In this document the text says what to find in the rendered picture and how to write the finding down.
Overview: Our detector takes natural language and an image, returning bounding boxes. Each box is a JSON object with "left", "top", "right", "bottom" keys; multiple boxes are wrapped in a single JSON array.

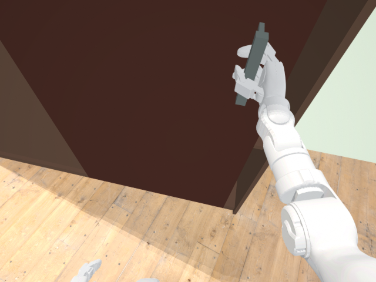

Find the handle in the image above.
[{"left": 235, "top": 22, "right": 269, "bottom": 106}]

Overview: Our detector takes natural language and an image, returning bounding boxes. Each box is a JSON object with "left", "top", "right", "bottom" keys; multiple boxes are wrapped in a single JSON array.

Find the robot left hand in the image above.
[{"left": 70, "top": 259, "right": 102, "bottom": 282}]

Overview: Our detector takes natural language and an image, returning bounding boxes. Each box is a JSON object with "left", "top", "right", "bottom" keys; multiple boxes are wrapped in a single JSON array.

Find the robot right hand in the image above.
[{"left": 232, "top": 43, "right": 286, "bottom": 105}]

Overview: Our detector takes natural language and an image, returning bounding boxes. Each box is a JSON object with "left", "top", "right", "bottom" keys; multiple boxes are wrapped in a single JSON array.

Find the robot right forearm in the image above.
[{"left": 256, "top": 96, "right": 358, "bottom": 244}]

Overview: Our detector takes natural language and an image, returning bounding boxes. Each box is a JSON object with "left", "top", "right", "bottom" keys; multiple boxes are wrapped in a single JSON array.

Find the wardrobe door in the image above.
[
  {"left": 0, "top": 41, "right": 84, "bottom": 170},
  {"left": 0, "top": 0, "right": 327, "bottom": 208}
]

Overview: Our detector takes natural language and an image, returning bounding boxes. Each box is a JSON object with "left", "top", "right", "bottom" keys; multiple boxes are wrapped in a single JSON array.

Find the robot right upper arm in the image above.
[{"left": 281, "top": 197, "right": 376, "bottom": 282}]

